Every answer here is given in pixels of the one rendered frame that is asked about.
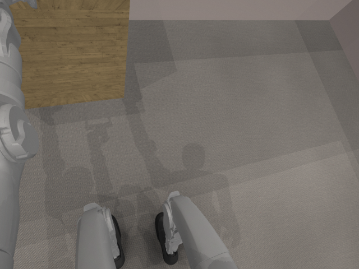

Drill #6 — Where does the cabinet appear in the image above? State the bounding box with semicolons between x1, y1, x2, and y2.
9;0;130;109

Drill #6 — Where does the robot left shin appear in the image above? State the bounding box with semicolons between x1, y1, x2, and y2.
76;203;119;256

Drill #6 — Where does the robot left upper arm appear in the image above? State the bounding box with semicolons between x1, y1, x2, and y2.
0;102;39;269

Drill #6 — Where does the left robot foot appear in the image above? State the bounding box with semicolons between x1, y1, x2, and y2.
112;215;125;269

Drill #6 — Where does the left robot forearm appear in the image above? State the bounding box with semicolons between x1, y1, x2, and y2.
0;0;25;112

